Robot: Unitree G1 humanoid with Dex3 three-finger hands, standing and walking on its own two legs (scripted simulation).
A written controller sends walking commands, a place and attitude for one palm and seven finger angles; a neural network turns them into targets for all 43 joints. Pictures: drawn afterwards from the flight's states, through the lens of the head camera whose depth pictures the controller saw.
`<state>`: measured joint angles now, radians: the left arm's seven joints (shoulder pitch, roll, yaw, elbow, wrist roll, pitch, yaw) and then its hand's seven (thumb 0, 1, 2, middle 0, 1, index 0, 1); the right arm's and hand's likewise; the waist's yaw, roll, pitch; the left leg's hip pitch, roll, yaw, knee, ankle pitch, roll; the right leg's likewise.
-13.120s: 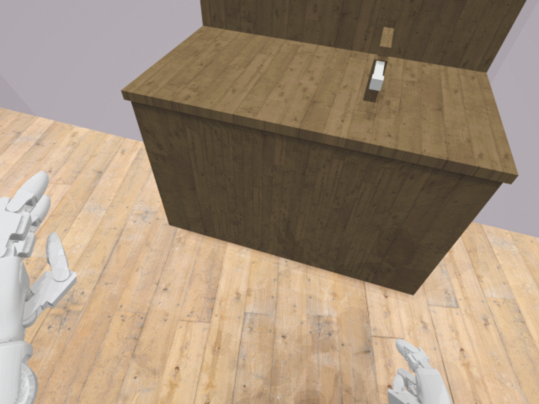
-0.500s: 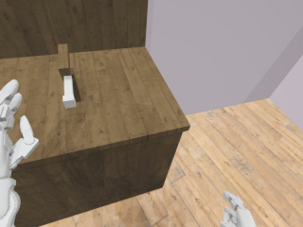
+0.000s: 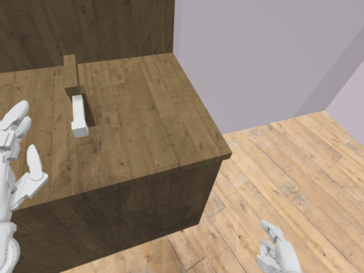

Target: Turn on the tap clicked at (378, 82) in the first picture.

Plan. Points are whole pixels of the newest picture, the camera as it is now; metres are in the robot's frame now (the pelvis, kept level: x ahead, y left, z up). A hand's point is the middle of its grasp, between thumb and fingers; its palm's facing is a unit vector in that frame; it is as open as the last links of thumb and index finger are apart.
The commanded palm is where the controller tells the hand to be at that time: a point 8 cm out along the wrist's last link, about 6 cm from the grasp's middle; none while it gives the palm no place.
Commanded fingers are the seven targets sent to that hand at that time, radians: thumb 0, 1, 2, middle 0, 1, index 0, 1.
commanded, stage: look again from close up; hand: left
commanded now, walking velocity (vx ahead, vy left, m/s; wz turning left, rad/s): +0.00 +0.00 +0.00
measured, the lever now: (80, 128) +0.37 +0.28 +0.09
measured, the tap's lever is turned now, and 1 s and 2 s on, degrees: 0 0 0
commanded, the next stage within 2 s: turn the palm inward beside the body in 0.38 s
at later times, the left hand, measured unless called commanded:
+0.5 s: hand (43, 176) +0.22 +0.25 +0.16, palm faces +0.39 -0.84 -0.38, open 7.4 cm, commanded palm +0.15 +0.28 +0.17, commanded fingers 0.00 0.90 0.90 -0.20 -0.30 -0.20 -0.30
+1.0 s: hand (49, 196) +0.18 +0.22 +0.16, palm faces +0.59 -0.75 -0.30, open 7.4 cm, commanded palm +0.14 +0.25 +0.17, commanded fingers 0.00 0.90 0.90 -0.20 -0.30 -0.20 -0.30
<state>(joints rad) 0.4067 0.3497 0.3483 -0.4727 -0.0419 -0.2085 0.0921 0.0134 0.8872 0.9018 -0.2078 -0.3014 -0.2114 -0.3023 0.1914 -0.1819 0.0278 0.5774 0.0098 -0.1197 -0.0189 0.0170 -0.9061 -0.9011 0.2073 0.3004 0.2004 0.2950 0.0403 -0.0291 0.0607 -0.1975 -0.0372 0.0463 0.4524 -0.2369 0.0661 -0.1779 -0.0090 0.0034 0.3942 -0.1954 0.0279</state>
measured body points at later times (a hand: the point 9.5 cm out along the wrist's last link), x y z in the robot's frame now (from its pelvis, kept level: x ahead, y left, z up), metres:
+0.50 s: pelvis +0.00 +0.00 +0.00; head +0.02 +0.02 +0.45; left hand +0.19 +0.29 +0.18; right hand +0.18 -0.22 -0.07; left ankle +0.01 +0.07 -0.74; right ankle +0.01 -0.14 -0.74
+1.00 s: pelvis -0.01 -0.07 -0.02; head -0.02 -0.09 +0.43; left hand +0.15 +0.26 +0.18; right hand +0.21 -0.27 -0.10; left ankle +0.01 +0.07 -0.74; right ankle +0.01 -0.14 -0.74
